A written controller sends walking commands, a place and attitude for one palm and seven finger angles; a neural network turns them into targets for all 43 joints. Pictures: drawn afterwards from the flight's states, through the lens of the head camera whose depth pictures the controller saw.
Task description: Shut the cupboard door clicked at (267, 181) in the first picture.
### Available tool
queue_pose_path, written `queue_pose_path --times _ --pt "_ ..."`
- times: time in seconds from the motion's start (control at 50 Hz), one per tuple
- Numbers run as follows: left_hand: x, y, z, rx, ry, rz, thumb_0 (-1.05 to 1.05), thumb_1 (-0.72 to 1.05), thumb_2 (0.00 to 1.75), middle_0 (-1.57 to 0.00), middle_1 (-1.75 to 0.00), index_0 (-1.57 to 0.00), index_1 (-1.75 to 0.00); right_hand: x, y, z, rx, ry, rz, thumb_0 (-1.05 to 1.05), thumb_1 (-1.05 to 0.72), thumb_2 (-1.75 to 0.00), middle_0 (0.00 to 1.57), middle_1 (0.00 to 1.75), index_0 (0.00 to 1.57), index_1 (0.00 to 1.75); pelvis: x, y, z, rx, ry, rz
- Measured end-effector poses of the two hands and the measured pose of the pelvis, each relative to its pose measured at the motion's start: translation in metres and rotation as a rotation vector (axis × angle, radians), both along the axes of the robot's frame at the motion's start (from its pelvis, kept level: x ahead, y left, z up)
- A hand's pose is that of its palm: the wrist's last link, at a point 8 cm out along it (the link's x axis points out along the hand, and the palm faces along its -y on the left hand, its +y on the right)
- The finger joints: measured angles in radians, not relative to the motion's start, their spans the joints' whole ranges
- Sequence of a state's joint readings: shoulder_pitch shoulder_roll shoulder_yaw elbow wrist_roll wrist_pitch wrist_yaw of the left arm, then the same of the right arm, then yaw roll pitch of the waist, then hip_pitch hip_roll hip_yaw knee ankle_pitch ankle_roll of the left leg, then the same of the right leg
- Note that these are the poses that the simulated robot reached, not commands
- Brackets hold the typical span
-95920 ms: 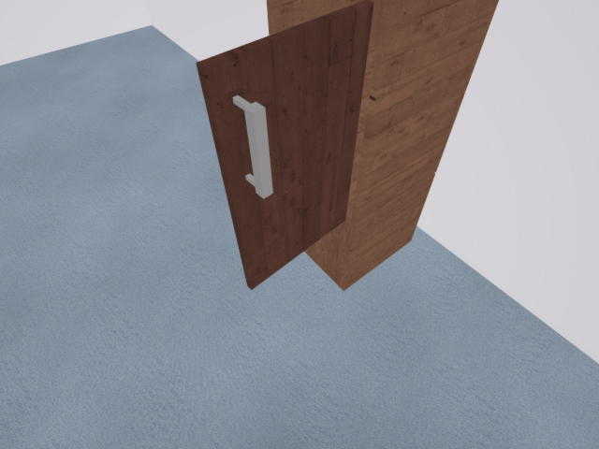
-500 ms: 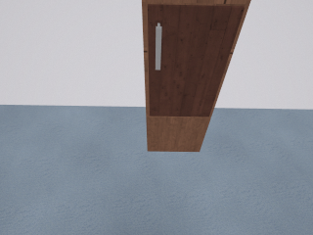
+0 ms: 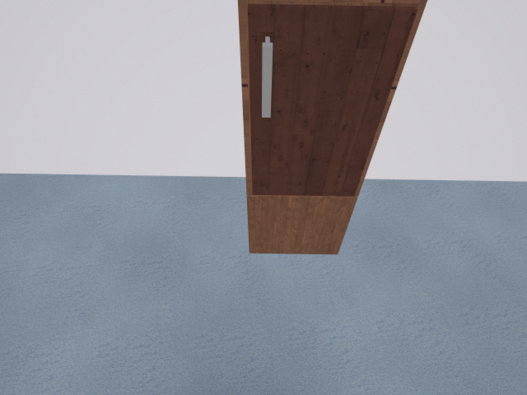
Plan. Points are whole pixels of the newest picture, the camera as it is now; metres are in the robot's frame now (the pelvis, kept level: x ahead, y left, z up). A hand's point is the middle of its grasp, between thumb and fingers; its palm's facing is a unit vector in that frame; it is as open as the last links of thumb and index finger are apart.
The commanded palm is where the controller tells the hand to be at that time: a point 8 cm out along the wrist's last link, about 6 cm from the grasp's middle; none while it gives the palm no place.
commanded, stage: look to check the result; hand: left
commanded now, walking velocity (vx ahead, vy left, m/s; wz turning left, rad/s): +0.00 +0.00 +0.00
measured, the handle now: (266, 78) +0.77 +0.04 +0.09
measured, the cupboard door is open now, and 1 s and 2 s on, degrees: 0 0 0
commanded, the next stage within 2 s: stand and wait in 0.10 s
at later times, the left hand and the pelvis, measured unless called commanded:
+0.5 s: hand out of the picture +0.00 +0.16 -0.18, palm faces +0.04 -0.98 -0.19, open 7.4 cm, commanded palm none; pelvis +0.01 -0.01 +0.00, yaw +0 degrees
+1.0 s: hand out of the picture +0.01 +0.16 -0.18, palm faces +0.04 -0.98 -0.19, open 7.4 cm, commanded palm none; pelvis +0.02 -0.01 +0.00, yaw +0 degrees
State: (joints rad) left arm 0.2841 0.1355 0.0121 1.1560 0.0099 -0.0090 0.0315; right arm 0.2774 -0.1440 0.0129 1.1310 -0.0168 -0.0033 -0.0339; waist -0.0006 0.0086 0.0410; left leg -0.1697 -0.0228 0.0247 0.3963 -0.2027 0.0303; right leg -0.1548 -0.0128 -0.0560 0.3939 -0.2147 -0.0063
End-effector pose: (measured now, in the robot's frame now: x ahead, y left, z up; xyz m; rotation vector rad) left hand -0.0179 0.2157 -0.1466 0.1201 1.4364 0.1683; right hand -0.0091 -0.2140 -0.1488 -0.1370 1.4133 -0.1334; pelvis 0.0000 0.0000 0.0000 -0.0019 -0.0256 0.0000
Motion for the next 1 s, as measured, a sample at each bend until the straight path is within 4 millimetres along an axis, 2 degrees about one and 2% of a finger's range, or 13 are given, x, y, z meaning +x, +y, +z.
queue_pose_path --times 0.26,0.68,1.0 --pt "0.014 -0.003 0.001 -0.001 -0.014 -0.003 0.0 0.91 0.9 -0.2 -0.3 -0.2 -0.3 0.008 -0.004 0.001 -0.004 0.003 0.002 0.0 -0.91 -0.9 0.2 0.3 0.2 0.3 0.009 -0.003 0.001 0.002 0.003 0.001" --pt "0.016 -0.005 0.002 0.004 0.007 0.005 0.0 0.91 0.9 -0.2 -0.3 -0.2 -0.3 0.017 -0.012 0.002 -0.013 0.015 0.011 0.0 -0.91 -0.9 0.2 0.3 0.2 0.3 0.018 -0.007 0.001 0.002 0.005 0.005" --pt "0.027 -0.003 0.002 0.012 -0.02 -0.003 0.0 0.91 0.9 -0.2 -0.3 -0.2 -0.3 0.032 -0.02 0.004 -0.029 -0.014 0.019 0.0 -0.91 -0.9 0.2 0.3 0.2 0.3 0.022 -0.01 0.002 0.001 0.001 0.004"
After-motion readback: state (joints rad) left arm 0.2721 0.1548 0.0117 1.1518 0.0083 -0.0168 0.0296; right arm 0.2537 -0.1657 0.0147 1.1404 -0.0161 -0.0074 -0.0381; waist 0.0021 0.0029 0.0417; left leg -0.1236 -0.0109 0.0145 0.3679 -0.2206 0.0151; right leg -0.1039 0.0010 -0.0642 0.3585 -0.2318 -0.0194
